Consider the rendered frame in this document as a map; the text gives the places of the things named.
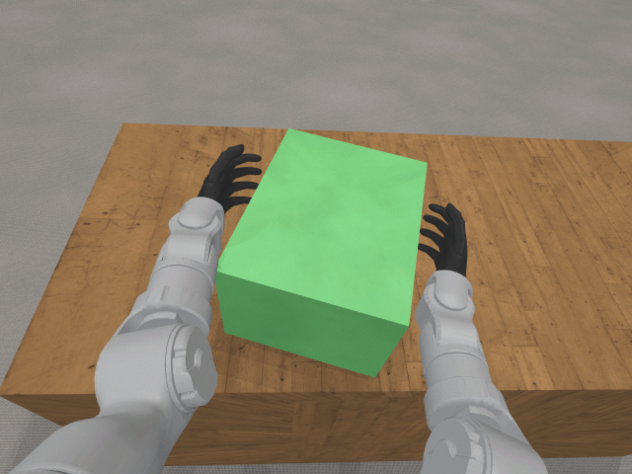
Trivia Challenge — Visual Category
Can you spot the left robot forearm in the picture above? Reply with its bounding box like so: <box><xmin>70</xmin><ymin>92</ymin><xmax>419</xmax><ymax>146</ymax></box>
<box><xmin>95</xmin><ymin>197</ymin><xmax>225</xmax><ymax>407</ymax></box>

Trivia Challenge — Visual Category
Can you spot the carton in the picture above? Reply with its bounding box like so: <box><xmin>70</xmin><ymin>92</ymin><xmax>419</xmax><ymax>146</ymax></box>
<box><xmin>215</xmin><ymin>128</ymin><xmax>428</xmax><ymax>377</ymax></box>

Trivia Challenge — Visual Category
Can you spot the robot right hand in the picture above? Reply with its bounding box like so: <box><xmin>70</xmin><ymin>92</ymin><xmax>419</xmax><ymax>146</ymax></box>
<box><xmin>418</xmin><ymin>203</ymin><xmax>467</xmax><ymax>277</ymax></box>

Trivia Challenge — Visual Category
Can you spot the robot right upper arm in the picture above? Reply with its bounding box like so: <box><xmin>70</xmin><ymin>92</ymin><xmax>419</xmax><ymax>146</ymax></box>
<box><xmin>420</xmin><ymin>416</ymin><xmax>548</xmax><ymax>474</ymax></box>

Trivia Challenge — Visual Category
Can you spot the right robot forearm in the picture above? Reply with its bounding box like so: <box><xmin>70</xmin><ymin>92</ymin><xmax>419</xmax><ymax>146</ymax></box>
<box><xmin>415</xmin><ymin>270</ymin><xmax>532</xmax><ymax>447</ymax></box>

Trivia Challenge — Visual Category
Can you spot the robot left hand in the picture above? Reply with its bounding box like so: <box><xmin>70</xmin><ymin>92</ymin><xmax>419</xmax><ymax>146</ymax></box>
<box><xmin>197</xmin><ymin>144</ymin><xmax>262</xmax><ymax>215</ymax></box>

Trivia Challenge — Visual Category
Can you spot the robot left upper arm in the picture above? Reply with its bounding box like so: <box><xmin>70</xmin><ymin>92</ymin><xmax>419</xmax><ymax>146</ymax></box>
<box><xmin>9</xmin><ymin>323</ymin><xmax>218</xmax><ymax>474</ymax></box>

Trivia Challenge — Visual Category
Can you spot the pedestal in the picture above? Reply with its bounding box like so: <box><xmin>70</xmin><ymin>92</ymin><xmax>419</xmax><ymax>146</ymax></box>
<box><xmin>0</xmin><ymin>122</ymin><xmax>632</xmax><ymax>466</ymax></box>

